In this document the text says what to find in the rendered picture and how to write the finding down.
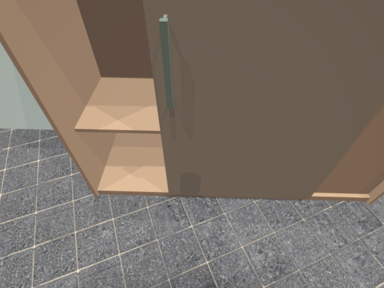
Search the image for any wardrobe door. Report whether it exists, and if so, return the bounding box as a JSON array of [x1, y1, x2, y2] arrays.
[[143, 0, 384, 199], [315, 104, 384, 194]]

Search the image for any handle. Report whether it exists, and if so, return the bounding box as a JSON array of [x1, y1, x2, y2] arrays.
[[159, 14, 174, 109]]

